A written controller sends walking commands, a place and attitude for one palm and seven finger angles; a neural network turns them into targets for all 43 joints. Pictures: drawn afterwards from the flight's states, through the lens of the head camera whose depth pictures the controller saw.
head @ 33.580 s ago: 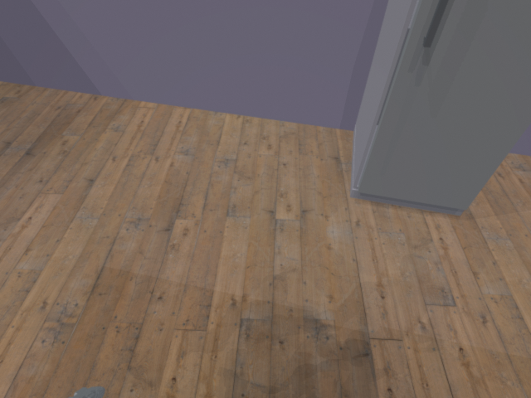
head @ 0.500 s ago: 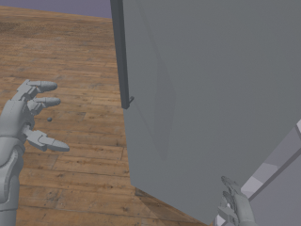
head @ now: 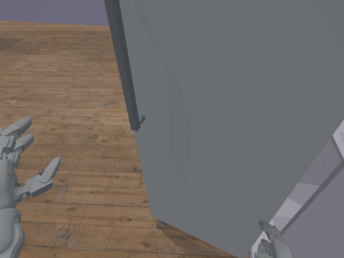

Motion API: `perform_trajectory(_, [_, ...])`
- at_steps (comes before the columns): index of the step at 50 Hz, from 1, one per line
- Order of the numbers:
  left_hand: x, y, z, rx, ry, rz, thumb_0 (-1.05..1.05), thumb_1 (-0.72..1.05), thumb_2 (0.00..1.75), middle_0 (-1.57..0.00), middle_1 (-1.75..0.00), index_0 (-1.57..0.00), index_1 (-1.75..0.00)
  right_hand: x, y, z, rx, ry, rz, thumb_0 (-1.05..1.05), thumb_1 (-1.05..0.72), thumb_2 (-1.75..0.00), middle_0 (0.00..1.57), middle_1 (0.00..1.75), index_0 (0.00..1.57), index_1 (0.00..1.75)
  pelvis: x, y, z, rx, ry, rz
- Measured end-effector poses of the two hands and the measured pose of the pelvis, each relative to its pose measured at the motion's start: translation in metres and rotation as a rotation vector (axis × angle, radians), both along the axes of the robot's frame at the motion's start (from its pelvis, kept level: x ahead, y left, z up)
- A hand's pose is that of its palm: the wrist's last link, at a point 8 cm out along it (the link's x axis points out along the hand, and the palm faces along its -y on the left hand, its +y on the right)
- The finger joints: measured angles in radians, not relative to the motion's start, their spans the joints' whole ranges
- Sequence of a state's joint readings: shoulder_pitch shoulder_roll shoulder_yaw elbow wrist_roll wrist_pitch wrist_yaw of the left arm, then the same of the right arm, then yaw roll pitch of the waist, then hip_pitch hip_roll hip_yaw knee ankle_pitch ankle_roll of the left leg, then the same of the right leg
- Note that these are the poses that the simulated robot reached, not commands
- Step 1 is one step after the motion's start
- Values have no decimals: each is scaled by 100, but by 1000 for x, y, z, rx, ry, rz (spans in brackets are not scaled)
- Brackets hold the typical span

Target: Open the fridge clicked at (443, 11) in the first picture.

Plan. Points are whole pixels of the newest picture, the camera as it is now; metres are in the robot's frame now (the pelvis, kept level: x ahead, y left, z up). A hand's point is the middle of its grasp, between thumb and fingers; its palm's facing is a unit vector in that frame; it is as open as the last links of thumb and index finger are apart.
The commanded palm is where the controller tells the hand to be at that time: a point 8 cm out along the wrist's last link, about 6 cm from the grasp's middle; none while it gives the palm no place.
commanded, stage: draw the hand back to the body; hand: left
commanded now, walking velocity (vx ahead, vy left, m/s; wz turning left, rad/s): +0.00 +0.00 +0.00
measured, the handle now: (129, 67) +0.47 +0.17 +0.24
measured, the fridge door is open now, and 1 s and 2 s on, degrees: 77 77 77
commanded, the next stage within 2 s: step back with the hand held close in 0.48 s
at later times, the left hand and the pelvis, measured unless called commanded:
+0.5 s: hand (41, 186) +0.18 +0.26 +0.16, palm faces +0.52 -0.78 -0.34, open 7.5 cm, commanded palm +0.13 +0.29 +0.17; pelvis +0.00 -0.01 +0.00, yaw +0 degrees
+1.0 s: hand (25, 194) +0.17 +0.29 +0.15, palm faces +0.44 -0.75 -0.49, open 7.4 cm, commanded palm +0.11 +0.32 +0.17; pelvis -0.04 +0.02 -0.01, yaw -1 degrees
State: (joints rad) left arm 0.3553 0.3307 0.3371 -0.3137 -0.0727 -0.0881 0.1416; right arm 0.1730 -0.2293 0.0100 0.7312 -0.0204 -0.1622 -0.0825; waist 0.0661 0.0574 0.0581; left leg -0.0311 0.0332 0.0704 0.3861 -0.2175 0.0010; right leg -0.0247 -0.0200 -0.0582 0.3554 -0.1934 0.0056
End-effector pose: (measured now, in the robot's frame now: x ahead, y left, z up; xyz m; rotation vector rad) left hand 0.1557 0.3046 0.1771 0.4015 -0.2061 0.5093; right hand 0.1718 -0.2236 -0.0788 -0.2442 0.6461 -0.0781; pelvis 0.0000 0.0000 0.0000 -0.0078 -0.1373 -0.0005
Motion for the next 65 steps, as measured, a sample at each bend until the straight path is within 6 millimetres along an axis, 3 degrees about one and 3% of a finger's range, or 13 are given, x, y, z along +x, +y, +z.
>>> perform_trajectory(7, [-21,-8,-9,5,45,26,1,65,79,-21,-44,-22,-44,8,-13,6,-16,-34,-7,2,-91,-90,20,30,20,30,0,-8,-1,-1,-4,4])
perform_trajectory(14, [-28,-10,-10,-1,39,55,1,81,87,-21,-34,-21,-34,11,-12,5,-17,-44,12,1,-91,-90,20,30,20,30,-3,-14,-1,-3,-11,14])
perform_trajectory(35, [-15,-3,-5,43,19,10,1,89,90,-20,-30,-21,-30,-4,1,-2,2,7,14,2,-91,-90,21,30,20,30,-8,-4,-2,-11,37,15])
perform_trajectory(44, [-15,3,-14,126,108,-84,1,89,90,-21,-30,-21,-30,-29,7,-9,-15,56,-72,1,-91,-90,21,30,20,30,-20,16,-10,-1,111,-4])
perform_trajectory(51, [-36,18,-10,171,77,-35,1,88,90,-21,-30,-21,-30,-48,19,-17,-5,74,-67,1,-91,-90,20,30,20,30,-39,21,-16,6,116,-8])
perform_trajectory(65, [-72,20,-12,187,-22,-45,1,88,90,-21,-30,-21,-30,-94,17,-23,-46,87,-73,1,-91,-90,21,30,20,30,-77,26,-24,-22,118,17])
